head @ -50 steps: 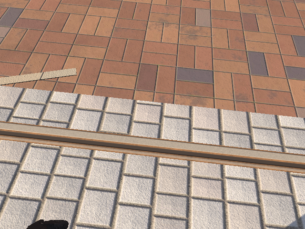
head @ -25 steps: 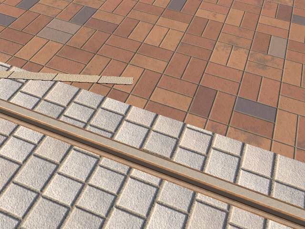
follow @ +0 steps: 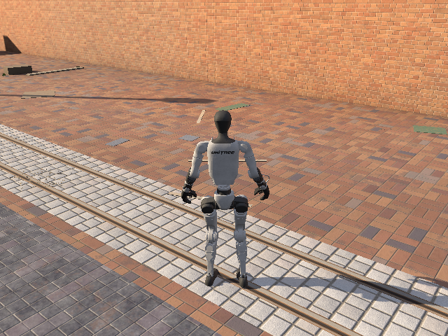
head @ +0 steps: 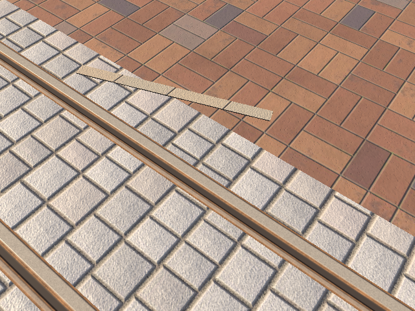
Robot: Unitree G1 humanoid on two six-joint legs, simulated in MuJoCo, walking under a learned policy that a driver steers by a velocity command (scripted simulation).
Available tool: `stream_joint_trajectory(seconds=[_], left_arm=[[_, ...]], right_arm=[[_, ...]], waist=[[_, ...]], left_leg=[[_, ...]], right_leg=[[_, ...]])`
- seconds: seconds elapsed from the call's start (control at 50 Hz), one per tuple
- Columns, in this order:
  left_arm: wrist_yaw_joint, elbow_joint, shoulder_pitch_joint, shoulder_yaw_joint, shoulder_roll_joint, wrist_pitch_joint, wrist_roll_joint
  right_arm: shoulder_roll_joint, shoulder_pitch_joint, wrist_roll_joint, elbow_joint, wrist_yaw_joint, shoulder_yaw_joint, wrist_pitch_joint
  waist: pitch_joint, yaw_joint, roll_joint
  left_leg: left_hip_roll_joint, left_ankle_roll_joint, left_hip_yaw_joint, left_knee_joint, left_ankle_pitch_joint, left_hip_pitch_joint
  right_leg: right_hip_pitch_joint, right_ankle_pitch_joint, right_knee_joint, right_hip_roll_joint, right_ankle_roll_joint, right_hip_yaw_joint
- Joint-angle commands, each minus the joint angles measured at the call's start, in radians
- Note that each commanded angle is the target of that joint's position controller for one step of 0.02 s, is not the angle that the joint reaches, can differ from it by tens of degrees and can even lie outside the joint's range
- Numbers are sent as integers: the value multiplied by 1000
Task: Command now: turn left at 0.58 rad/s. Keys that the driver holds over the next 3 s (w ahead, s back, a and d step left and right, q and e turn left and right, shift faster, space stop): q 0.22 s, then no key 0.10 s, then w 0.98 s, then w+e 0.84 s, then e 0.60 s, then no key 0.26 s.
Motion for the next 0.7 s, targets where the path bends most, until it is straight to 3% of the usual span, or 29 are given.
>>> stream_joint_trajectory(seconds=[0.02, 0.04, 0.06, 0.08, 0.1, 0.14, 0.16, 0.22, 0.26, 0.32, 0.38, 0.42, 0.44, 0.46, 0.48, 0.5, 0.52, 0.54, 0.58, 0.64, 0.7], left_arm=[[-8, -41, 77, 35, 108, -26, 3], [-4, -40, 106, 49, 160, -25, 15], [5, -54, 67, 62, 243, -13, 29], [3, -63, 66, 54, 209, -17, 53], [9, -83, 14, 37, 160, -21, 47], [21, -94, -44, 22, 109, -18, 19], [27, -92, -35, 18, 106, -15, 13], [41, -81, 33, 21, 123, 1, 24], [39, -73, 69, 26, 143, 8, 24], [21, -76, 44, 37, 182, 14, 14], [1, -56, 82, 39, 200, 10, -9], [-9, -45, 66, 27, 182, 1, -23], [-16, -32, 82, 9, 135, -9, -16], [-27, -33, 70, -19, 59, -21, 8], [-33, -88, 39, -35, 5, -39, 31], [-22, -111, -51, -2, 116, -50, 0], [-23, -110, -32, 14, 154, -54, -23], [-26, -85, 1, 17, 151, -59, -26], [-29, -63, 17, 21, 144, -71, -5], [-38, -51, 16, 9, 96, -81, 0], [-40, -72, -42, -6, 62, -80, 3]], right_arm=[[-156, -50, 17, -74, -6, -47, -2], [-122, -22, 12, -74, -7, -38, -3], [-74, 49, 1, -78, -4, -27, -7], [-159, 36, -8, -81, -7, -53, -16], [-208, 49, -2, -62, -6, -73, -15], [-175, 67, -1, -28, -6, -74, 1], [-150, 65, 2, -29, -3, -66, 7], [-103, -5, 17, -64, 4, -45, 5], [-79, -39, 6, -82, 5, -32, 3], [-58, -35, -5, -86, 11, -16, 1], [-64, -10, 5, -69, 16, -12, 2], [-54, 70, 4, -25, 23, -11, -7], [-63, 121, 6, 1, 20, -15, -11], [-92, 202, 9, 21, 14, -24, -16], [-222, 245, -5, 9, 10, -49, -23], [-219, 266, -15, 16, 20, -53, -52], [-163, 218, -17, 20, 23, -34, -76], [-125, 180, -14, 22, 23, -23, -94], [-97, 149, -10, 23, 17, -11, -107], [-91, 169, -14, 30, 12, -13, -117], [-106, 194, -10, 54, 12, -19, -118]], waist=[[-153, 52, 141], [-170, 40, 56], [-140, -27, -217], [-118, 8, -246], [-97, -11, -165], [-65, -19, -139], [-56, -9, -142], [-62, 42, -162], [-87, 69, -165], [-105, 66, -179], [-101, 71, -181], [-75, 16, -157], [-84, -8, -124], [-122, -42, -19], [-129, -40, 252], [-64, -101, 182], [13, -61, 162], [51, -37, 172], [63, -18, 148], [22, -15, 96], [32, -34, 89]], left_leg=[[199, 128, -289, -44, 252, 127], [141, 74, -231, 48, 66, 22], [-31, 4, -30, 248, -316, -182], [-19, -48, 26, 481, -455, -251], [26, -65, 14, 601, -388, -250], [40, -96, 37, 687, -268, -283], [45, -110, 48, 713, -238, -301], [74, -134, 119, 612, -192, -327], [94, -140, 127, 506, -213, -290], [107, -125, 177, 331, -236, -137], [89, -87, 225, 154, -202, -13], [66, -31, 256, -61, -67, 168], [59, -7, 246, -116, -67, 298], [171, 24, 92, -145, -71, 447], [410, 162, -283, -224, -200, 510], [483, 280, -442, -321, -327, 385], [449, 263, -375, -344, -424, 350], [393, 225, -293, -360, -420, 331], [338, 181, -177, -384, -231, 334], [302, 175, -58, -397, -2, 347], [280, 170, 20, -405, 61, 312]], right_leg=[[106, 179, -258, -13, -37, -19], [226, 248, -296, -143, -85, 76], [297, 445, -308, -347, -211, 305], [210, 499, -329, -465, -348, 417], [183, 470, -321, -431, -344, 340], [193, 394, -303, -312, -268, 174], [205, 435, -299, -301, -270, 135], [284, 485, -309, -289, -291, 54], [327, 520, -300, -309, -306, 51], [274, 563, -291, -318, -306, 10], [208, 202, -334, -320, -296, 27], [93, 18, -314, -299, -260, 16], [15, -34, -264, -269, -218, -12], [-98, -96, -85, -204, -150, -89], [-358, -241, 207, -69, -60, -210], [-438, -285, 391, -83, -56, -94], [-483, -193, 445, -126, -72, -57], [-486, -102, 442, -146, -87, -50], [-475, 53, 400, -162, -86, -46], [-451, 208, 324, -150, -58, -71], [-398, 309, 149, -131, -26, -84]])
Next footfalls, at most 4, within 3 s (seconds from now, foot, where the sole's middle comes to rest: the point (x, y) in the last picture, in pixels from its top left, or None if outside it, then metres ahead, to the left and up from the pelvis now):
0.04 right None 0.05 -0.13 -0.78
0.46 left None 0.00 0.13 -0.78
0.94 right None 0.38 -0.03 -0.78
1.46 left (127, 257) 0.63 0.28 -0.78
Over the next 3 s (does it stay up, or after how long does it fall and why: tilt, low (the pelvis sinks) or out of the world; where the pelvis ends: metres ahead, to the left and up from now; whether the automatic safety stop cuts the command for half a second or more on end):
stays up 1.02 0.07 0.00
